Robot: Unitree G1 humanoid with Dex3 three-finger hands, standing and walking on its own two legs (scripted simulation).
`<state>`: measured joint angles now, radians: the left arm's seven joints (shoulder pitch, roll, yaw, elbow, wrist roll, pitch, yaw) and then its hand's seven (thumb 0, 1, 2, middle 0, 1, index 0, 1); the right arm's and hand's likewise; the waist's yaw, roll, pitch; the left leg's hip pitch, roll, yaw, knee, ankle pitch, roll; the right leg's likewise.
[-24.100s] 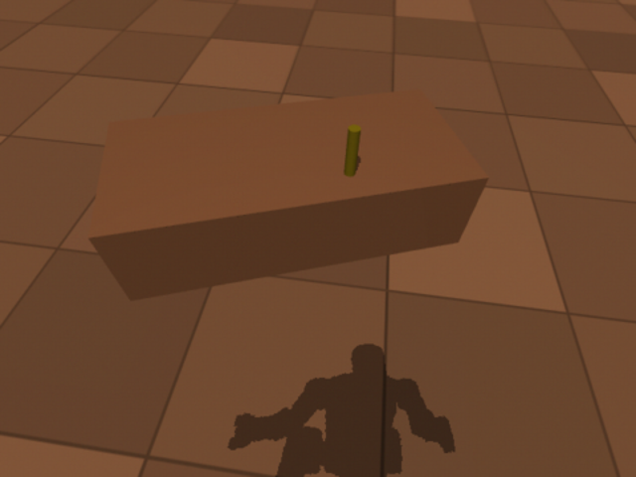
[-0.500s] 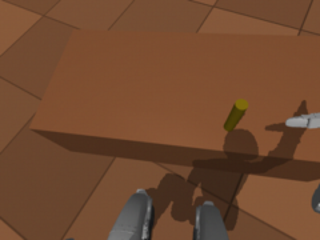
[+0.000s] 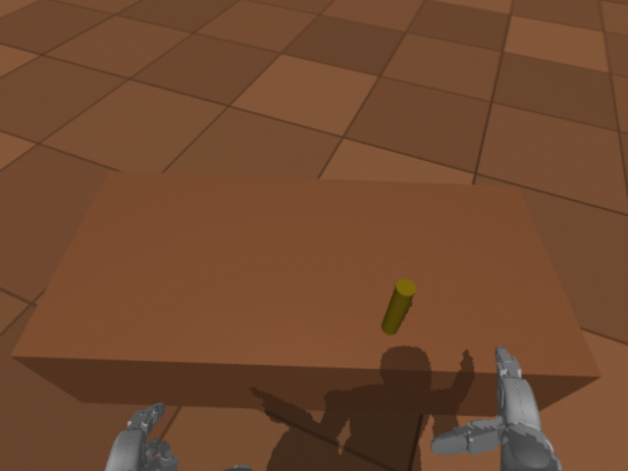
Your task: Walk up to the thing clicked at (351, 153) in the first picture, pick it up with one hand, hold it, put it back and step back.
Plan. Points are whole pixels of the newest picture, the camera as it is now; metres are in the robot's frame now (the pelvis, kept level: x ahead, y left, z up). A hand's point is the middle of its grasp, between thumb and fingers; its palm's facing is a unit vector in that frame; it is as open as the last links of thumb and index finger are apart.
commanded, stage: home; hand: right
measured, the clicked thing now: (397, 309) +0.49 -0.18 -0.28
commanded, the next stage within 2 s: none
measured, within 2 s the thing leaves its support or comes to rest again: neither
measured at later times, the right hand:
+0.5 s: hand (453, 459) +0.16 -0.17 -0.06, palm faces +0.14 +0.96 -0.26, open 17.6 cm
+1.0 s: hand out of the picture +0.06 -0.25 -0.11, palm faces +0.03 +0.92 -0.39, open 17.5 cm
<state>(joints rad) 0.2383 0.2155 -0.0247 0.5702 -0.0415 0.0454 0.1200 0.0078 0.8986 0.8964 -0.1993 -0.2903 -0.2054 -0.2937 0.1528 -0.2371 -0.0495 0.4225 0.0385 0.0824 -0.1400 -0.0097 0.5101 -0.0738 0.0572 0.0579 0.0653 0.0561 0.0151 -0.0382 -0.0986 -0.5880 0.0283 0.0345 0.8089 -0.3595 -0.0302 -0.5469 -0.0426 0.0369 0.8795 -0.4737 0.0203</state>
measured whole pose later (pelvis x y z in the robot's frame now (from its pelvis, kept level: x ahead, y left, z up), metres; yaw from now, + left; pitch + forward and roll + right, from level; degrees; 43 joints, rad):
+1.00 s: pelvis -0.01 +0.00 +0.03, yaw -1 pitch -3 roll +0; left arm 0.23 0.32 0.02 0.91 0.04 0.03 0.02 0.01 0.90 0.90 -0.20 -0.30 -0.21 -0.30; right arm 0.25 -0.32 -0.02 0.92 -0.04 0.01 -0.02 -0.01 0.55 -0.04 0.05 0.05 0.06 0.05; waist -0.01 -0.03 0.01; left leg -0.24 0.07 0.03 0.54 -0.25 -0.04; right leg -0.17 0.00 0.02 0.53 -0.31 0.01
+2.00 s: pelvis -0.01 +0.02 +0.05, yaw -1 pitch -4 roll +0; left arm 0.17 0.34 0.00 1.11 0.03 0.02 0.01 0.01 0.90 0.90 -0.20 -0.30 -0.21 -0.30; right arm 0.14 -0.33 0.00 1.13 -0.02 0.01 -0.01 0.00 0.53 -0.05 0.05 0.05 0.06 0.05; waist -0.01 -0.03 0.04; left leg -0.16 0.03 0.04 0.38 -0.16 -0.01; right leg -0.08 -0.03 0.03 0.35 -0.20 0.05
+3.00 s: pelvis +0.01 +0.02 +0.05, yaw +0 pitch -3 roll +0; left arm 0.13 0.34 0.01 1.10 0.02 0.01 0.00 0.00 0.90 0.90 -0.20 -0.30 -0.21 -0.30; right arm 0.10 -0.34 -0.01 1.14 -0.01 0.00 0.00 0.01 -0.90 -0.90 0.20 0.30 0.21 0.30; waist -0.01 -0.01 0.05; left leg -0.14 0.03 0.03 0.35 -0.16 -0.02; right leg -0.05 -0.04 0.01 0.31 -0.22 0.04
